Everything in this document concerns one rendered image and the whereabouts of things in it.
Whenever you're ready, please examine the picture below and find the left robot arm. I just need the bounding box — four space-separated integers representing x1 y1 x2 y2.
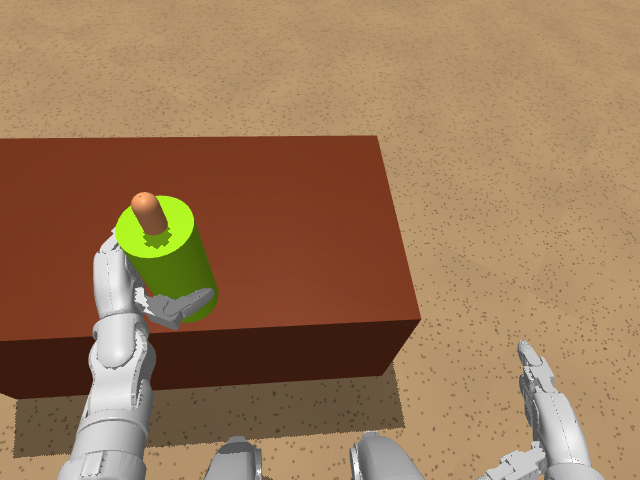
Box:
57 313 156 480

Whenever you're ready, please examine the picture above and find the left robot hand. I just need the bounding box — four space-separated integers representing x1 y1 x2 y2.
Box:
93 226 215 330

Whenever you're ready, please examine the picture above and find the bottle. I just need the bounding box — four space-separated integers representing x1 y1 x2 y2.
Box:
115 192 219 323

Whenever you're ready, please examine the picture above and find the right robot hand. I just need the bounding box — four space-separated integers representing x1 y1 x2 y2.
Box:
476 340 592 480

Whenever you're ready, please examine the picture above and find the right robot arm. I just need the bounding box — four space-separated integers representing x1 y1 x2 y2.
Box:
544 463 605 480

